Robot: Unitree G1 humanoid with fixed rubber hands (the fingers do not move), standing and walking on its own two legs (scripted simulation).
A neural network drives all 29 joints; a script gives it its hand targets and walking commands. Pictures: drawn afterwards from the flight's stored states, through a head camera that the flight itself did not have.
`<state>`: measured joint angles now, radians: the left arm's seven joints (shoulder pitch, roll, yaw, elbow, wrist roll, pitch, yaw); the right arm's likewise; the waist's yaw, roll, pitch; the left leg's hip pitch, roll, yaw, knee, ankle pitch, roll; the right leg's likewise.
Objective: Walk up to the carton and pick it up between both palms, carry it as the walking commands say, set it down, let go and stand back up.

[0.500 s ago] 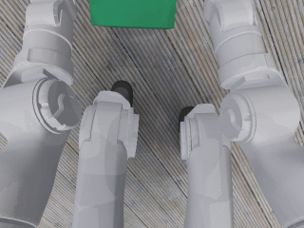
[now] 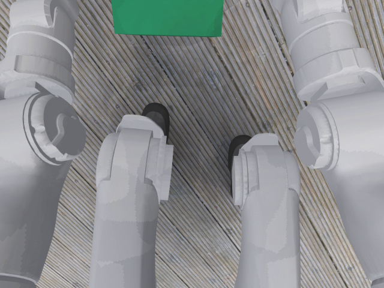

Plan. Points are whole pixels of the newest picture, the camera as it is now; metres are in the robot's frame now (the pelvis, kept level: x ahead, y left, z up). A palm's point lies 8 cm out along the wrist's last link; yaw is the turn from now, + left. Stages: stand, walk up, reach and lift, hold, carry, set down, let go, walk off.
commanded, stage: set down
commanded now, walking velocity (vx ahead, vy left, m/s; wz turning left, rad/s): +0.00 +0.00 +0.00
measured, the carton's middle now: out of the picture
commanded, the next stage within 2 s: let go in 1.36 s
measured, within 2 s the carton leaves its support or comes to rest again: neither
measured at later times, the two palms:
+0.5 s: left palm out of the picture +0.52 +0.32 -0.08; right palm out of the picture +0.60 +0.01 -0.07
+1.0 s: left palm out of the picture +0.53 +0.29 +0.07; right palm out of the picture +0.62 -0.05 +0.08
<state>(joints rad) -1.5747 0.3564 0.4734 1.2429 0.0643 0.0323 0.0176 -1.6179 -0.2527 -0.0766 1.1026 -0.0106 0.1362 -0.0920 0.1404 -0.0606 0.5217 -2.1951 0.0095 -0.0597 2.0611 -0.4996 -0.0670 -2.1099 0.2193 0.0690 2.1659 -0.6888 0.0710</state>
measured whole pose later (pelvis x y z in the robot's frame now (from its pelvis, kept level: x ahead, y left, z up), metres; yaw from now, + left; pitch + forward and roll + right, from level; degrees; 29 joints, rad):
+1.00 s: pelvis +0.02 -0.01 +0.16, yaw +4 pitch +43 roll +1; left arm -1.32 0.24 0.41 0.86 0.04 0.24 0.05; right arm -1.41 -0.27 -0.19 0.87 0.01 0.28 -0.14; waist 0.14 -0.07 0.11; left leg -1.83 -0.02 -0.07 1.47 -0.38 -0.06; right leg -1.76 0.13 0.08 1.58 -0.56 0.05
